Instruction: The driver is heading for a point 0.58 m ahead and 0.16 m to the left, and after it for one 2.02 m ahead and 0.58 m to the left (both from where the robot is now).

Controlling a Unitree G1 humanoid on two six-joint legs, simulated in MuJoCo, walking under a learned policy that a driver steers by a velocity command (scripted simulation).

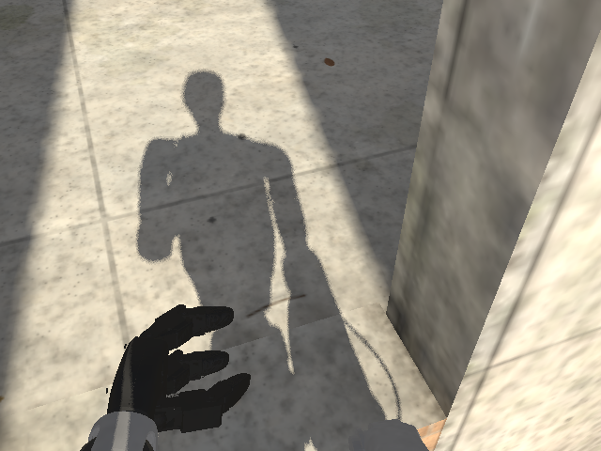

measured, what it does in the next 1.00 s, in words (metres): climbs, turning left: right foot 0.19 m higher, then left foot 0.19 m higher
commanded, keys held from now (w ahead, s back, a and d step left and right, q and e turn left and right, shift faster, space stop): w+shift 0.04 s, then w+q+shift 0.54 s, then q+shift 0.34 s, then shift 0.08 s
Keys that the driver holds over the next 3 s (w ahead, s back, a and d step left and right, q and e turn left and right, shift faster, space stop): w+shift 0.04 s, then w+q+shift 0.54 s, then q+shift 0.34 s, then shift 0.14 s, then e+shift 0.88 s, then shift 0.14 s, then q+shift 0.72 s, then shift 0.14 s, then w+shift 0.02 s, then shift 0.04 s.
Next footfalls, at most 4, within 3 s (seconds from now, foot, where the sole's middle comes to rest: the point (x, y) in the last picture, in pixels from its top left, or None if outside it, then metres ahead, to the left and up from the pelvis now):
0.08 right None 0.28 -0.14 -0.58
0.56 left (244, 413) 0.48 0.09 -0.39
0.94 right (276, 262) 0.80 0.02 -0.39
1.26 left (167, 354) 0.60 0.22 -0.39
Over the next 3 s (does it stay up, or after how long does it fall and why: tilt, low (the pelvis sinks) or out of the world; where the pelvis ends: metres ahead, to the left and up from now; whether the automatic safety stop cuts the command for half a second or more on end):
stays up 0.60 0.09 0.38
